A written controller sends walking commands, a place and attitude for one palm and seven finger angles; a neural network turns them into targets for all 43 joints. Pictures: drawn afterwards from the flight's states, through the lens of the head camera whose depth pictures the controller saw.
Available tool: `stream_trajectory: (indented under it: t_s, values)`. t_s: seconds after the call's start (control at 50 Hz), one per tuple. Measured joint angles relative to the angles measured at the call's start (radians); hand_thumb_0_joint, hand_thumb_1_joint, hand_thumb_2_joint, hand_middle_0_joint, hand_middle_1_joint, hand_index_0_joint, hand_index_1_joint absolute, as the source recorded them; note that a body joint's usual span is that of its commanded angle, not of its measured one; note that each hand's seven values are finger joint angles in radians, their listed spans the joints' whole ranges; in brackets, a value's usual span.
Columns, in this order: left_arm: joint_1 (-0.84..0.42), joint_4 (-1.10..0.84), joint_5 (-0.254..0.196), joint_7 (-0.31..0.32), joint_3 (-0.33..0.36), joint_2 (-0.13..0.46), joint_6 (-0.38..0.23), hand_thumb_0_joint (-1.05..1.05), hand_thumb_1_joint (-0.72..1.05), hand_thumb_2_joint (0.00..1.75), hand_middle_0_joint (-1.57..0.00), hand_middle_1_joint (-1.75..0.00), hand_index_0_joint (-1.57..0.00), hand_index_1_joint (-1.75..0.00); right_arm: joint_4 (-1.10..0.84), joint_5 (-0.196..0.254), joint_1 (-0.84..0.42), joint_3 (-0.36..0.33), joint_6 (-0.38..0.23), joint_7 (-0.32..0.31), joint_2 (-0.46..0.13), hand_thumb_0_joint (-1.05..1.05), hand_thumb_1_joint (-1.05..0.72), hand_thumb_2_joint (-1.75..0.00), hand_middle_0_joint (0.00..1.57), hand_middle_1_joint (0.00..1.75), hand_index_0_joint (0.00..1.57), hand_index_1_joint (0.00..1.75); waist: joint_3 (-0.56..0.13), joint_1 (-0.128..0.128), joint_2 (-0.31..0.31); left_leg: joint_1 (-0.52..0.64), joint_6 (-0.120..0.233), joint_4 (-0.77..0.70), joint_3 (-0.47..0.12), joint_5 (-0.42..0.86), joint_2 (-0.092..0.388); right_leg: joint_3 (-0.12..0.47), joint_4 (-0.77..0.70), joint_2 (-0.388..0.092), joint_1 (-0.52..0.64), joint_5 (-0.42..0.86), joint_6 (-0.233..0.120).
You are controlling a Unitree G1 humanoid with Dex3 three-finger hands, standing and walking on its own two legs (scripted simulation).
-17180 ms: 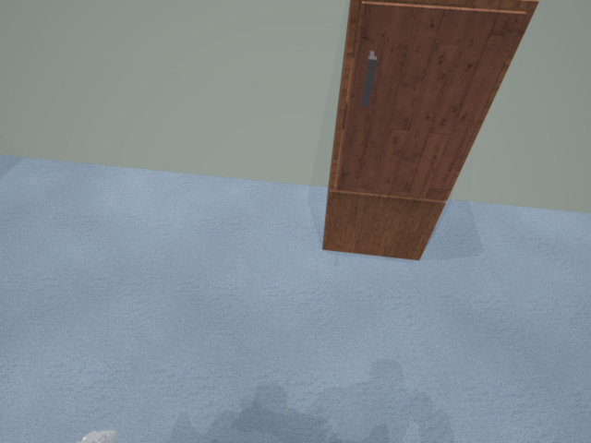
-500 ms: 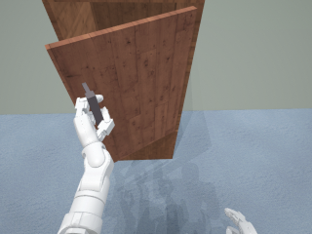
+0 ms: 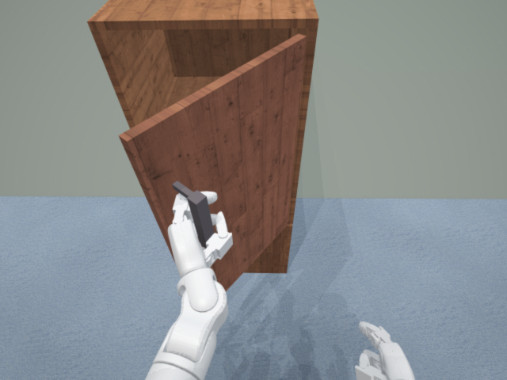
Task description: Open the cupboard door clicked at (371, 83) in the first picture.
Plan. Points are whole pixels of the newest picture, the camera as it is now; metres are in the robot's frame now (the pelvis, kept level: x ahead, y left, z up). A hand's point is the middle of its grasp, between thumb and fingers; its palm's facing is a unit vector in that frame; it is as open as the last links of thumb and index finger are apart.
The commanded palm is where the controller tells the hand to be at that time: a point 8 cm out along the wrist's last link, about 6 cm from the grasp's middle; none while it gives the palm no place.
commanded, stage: open thumb and fingers to let go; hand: left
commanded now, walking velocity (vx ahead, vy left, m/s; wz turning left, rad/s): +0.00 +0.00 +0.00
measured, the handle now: (194, 216) +0.36 +0.11 +0.08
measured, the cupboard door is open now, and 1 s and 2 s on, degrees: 51 54 53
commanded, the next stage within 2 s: slide the hand sideways off the handle in 0.66 s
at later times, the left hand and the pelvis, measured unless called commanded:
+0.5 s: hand (215, 233) +0.33 +0.08 +0.07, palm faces +0.40 -0.92 -0.01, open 14.1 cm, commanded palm +0.28 +0.12 +0.07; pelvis +0.00 +0.01 +0.00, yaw +0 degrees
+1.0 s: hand (216, 260) +0.28 +0.07 +0.07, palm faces -0.14 -0.99 -0.02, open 16.2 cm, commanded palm +0.27 +0.12 +0.07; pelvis -0.01 +0.03 +0.00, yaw -1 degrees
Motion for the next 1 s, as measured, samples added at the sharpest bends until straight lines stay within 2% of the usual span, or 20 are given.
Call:
stream_trajectory:
  t_s: [0.12,0.32,0.4,0.5,0.66,0.78,0.8,0.82,0.88,0.92,0.96,1.0]
  values:
    - [0.013,-0.002,-0.003,-0.024,0.038,-0.001,-0.034,0.01,0.42,0.69,-0.37,-1.30,-0.39,-1.30,-0.002,-0.002,0.017,-0.009,-0.005,-0.006,-0.007,0.01,-0.90,-0.90,0.20,0.30,0.20,0.30,-0.005,0.001,-0.001,0.000,-0.003,-0.016,-0.003,0.012,0.001,-0.003,-0.006,0.001,-0.004,0.005,-0.008]
    - [0.020,0.006,-0.002,-0.038,0.043,0.004,-0.076,0.01,-0.17,0.44,-0.34,-1.23,-0.33,-1.23,0.011,0.003,0.040,-0.022,-0.005,-0.017,-0.023,0.01,-0.90,-0.90,0.20,0.30,0.20,0.30,0.000,-0.001,0.001,-0.010,0.000,-0.009,-0.002,0.012,-0.001,-0.002,-0.001,-0.001,-0.013,0.007,-0.005]
    - [0.003,0.021,-0.001,-0.032,0.044,0.002,-0.080,0.00,-0.34,0.37,-0.32,-1.17,-0.31,-1.17,0.013,0.004,0.044,-0.023,-0.006,-0.018,-0.021,0.01,-0.90,-0.90,0.20,0.30,0.20,0.30,0.001,-0.002,0.000,-0.014,0.001,-0.006,0.002,0.011,-0.003,0.003,-0.001,-0.003,-0.016,0.009,0.000]
    - [-0.009,0.029,0.008,-0.023,0.038,-0.004,-0.075,0.00,-0.44,0.33,-0.28,-1.02,-0.28,-1.02,0.007,0.002,0.048,-0.021,-0.007,-0.013,-0.012,0.01,-0.90,-0.90,0.20,0.30,0.20,0.30,-0.004,-0.001,-0.002,-0.021,0.006,0.004,0.010,0.006,-0.005,0.010,0.003,-0.005,-0.023,0.010,0.007]
    - [-0.005,0.019,0.017,-0.013,-0.009,0.000,-0.057,-0.01,-0.49,0.31,-0.25,-0.68,-0.24,-0.69,-0.009,0.002,0.042,-0.011,-0.011,-0.001,0.002,0.01,-0.90,-0.90,0.20,0.30,0.20,0.30,-0.004,-0.001,-0.002,-0.028,0.019,0.031,0.019,-0.011,-0.007,0.020,0.016,-0.007,-0.026,0.004,0.019]
    - [-0.029,0.027,0.015,-0.001,-0.026,-0.002,-0.041,-0.01,-0.50,0.30,-0.33,-0.57,-0.31,-0.60,-0.004,0.000,0.023,-0.005,-0.009,0.003,0.005,0.01,-0.90,-0.90,0.20,0.30,0.20,0.30,-0.002,0.007,0.000,-0.043,0.026,0.050,0.017,-0.014,-0.012,0.018,0.026,-0.013,-0.036,0.004,0.026]
    - [-0.026,0.024,0.025,-0.020,-0.026,0.003,-0.042,-0.01,-0.50,0.30,-0.34,-0.55,-0.30,-0.59,-0.005,0.002,0.021,-0.003,-0.010,0.005,0.005,0.01,-0.90,-0.90,0.20,0.30,0.20,0.30,0.000,0.008,-0.002,-0.045,0.028,0.051,0.018,-0.014,-0.014,0.019,0.029,-0.015,-0.038,0.004,0.027]
    - [-0.016,0.016,0.031,-0.071,-0.025,0.015,-0.054,-0.01,-0.50,0.30,-0.34,-0.53,-0.29,-0.57,-0.011,0.005,0.024,-0.001,-0.009,0.006,0.005,0.01,-0.90,-0.90,0.20,0.30,0.20,0.30,0.002,0.009,-0.006,-0.047,0.029,0.053,0.019,-0.013,-0.017,0.019,0.033,-0.017,-0.041,0.003,0.028]
    - [0.013,-0.008,0.008,-0.299,-0.034,0.097,-0.108,-0.01,-0.50,0.30,-0.29,-0.46,-0.22,-0.49,-0.040,0.024,0.045,0.005,-0.017,-0.001,-0.004,0.01,-0.90,-0.90,0.20,0.30,0.20,0.30,0.013,0.016,-0.008,-0.049,0.034,0.062,0.018,-0.013,-0.022,0.019,0.043,-0.022,-0.042,0.001,0.030]
    - [0.022,-0.017,-0.041,-0.439,-0.046,0.151,-0.133,-0.01,-0.50,0.30,-0.26,-0.42,-0.18,-0.44,-0.056,0.042,0.060,0.009,-0.029,-0.010,-0.015,0.01,-0.90,-0.90,0.20,0.30,0.20,0.30,0.022,0.017,-0.001,-0.043,0.036,0.066,0.018,-0.015,-0.022,0.018,0.043,-0.023,-0.034,0.002,0.033]
    - [0.026,-0.021,-0.098,-0.517,-0.056,0.170,-0.134,-0.01,-0.50,0.30,-0.23,-0.39,-0.17,-0.40,-0.067,0.060,0.071,0.013,-0.043,-0.017,-0.027,0.01,-0.90,-0.90,0.20,0.30,0.20,0.30,0.033,0.015,0.009,-0.032,0.038,0.065,0.019,-0.014,-0.022,0.020,0.037,-0.022,-0.021,0.006,0.036]
    - [0.032,-0.022,-0.135,-0.534,-0.054,0.157,-0.125,-0.01,-0.50,0.30,-0.21,-0.36,-0.16,-0.37,-0.073,0.069,0.079,0.015,-0.057,-0.018,-0.034,0.01,-0.90,-0.90,0.20,0.30,0.20,0.30,0.038,0.012,0.014,-0.022,0.041,0.057,0.025,-0.011,-0.023,0.026,0.030,-0.023,-0.013,0.012,0.040]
